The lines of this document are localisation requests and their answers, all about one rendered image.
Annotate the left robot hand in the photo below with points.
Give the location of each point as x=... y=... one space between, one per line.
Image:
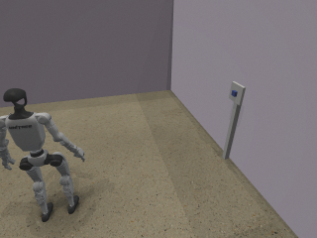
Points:
x=5 y=163

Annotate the left robot forearm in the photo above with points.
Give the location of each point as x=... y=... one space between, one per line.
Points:
x=4 y=153

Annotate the panel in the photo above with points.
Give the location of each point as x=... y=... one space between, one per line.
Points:
x=238 y=100

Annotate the robot right upper arm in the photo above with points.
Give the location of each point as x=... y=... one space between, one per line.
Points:
x=46 y=119

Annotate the robot head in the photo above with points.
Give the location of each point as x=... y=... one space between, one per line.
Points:
x=14 y=95

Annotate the right robot forearm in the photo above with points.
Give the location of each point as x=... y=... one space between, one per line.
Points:
x=69 y=145

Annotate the right robot hand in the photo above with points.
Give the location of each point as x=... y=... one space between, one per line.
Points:
x=80 y=154

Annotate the button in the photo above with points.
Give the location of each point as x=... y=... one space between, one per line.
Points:
x=234 y=93

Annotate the left robot shin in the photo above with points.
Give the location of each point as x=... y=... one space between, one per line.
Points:
x=41 y=198

